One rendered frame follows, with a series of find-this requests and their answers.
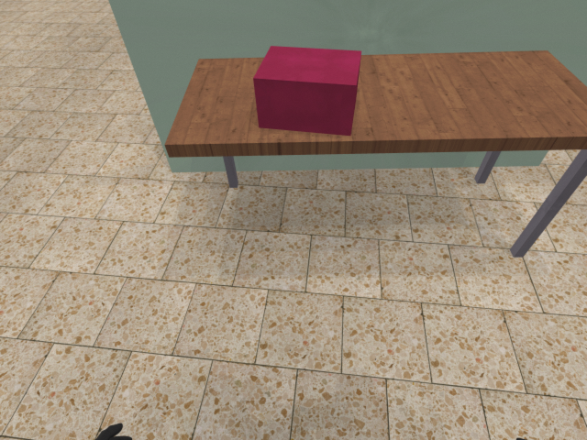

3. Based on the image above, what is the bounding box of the carton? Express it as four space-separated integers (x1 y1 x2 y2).
253 46 361 136

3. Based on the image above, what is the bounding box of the table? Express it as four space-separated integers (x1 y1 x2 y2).
165 50 587 258

